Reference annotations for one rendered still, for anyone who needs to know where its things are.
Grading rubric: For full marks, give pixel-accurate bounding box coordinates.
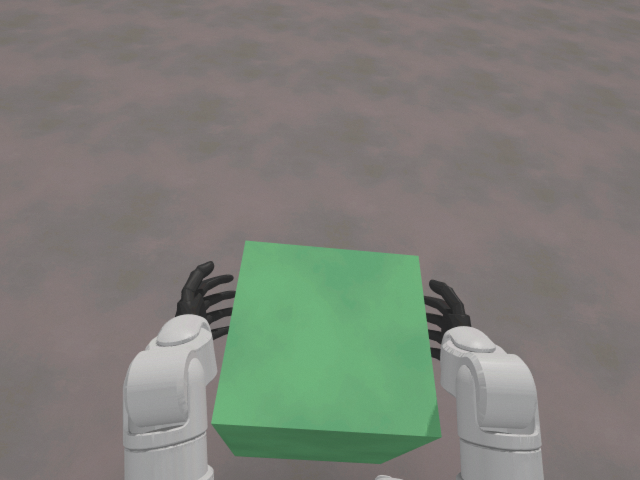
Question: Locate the left robot hand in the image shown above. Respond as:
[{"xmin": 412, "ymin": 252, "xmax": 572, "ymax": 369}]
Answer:
[{"xmin": 175, "ymin": 261, "xmax": 236, "ymax": 340}]

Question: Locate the left robot forearm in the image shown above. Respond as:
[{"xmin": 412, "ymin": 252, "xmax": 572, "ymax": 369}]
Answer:
[{"xmin": 123, "ymin": 314, "xmax": 217, "ymax": 480}]

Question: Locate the carton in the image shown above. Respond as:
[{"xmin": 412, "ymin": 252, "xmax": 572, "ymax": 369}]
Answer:
[{"xmin": 211, "ymin": 241, "xmax": 442, "ymax": 464}]

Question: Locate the right robot hand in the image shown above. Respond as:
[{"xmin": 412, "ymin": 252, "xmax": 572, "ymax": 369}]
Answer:
[{"xmin": 424, "ymin": 280, "xmax": 471, "ymax": 361}]

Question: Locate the right robot forearm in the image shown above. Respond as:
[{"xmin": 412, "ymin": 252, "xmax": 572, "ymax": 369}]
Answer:
[{"xmin": 440, "ymin": 326, "xmax": 544, "ymax": 480}]

